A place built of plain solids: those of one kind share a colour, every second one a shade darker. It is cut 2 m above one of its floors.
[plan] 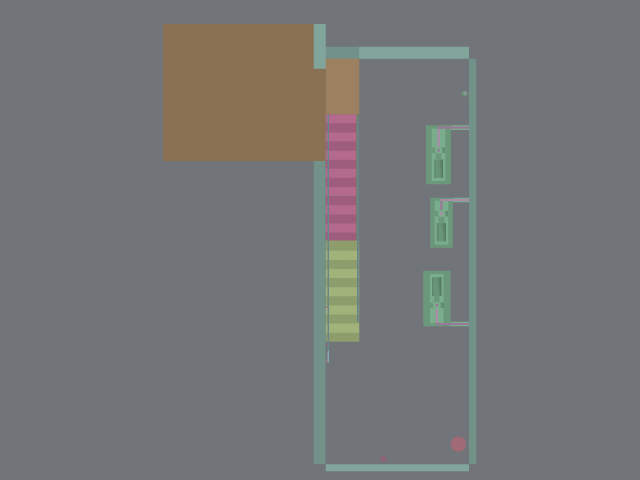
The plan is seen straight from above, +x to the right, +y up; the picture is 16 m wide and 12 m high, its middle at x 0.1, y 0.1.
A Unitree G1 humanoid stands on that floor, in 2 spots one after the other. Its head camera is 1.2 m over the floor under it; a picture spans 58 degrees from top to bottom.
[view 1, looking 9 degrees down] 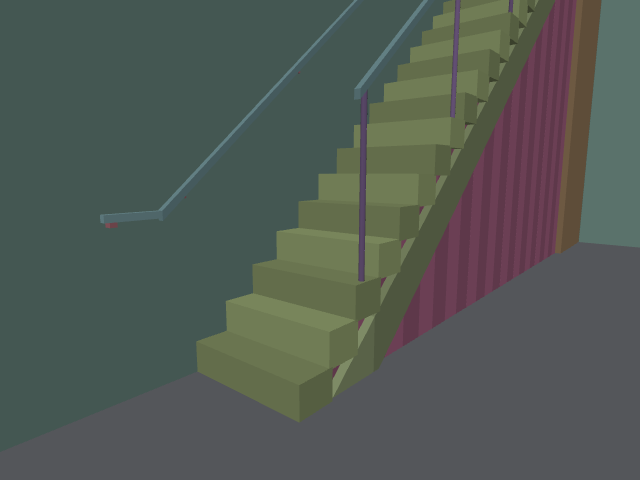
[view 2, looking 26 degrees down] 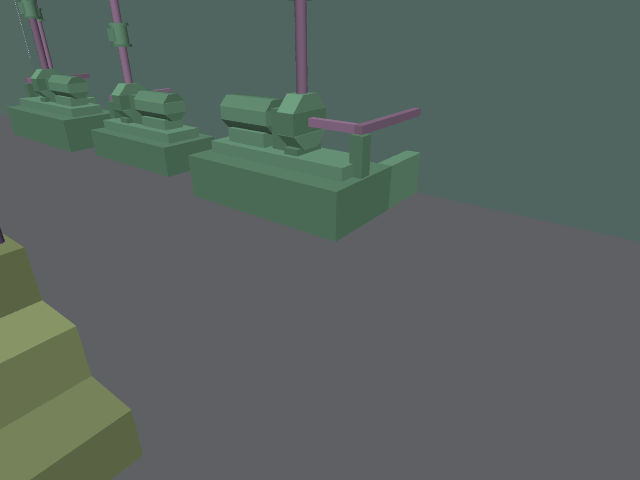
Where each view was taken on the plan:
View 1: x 2.40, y -3.86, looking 130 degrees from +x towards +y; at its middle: tread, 2.77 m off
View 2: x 0.68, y -3.45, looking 37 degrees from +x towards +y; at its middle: ground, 2.74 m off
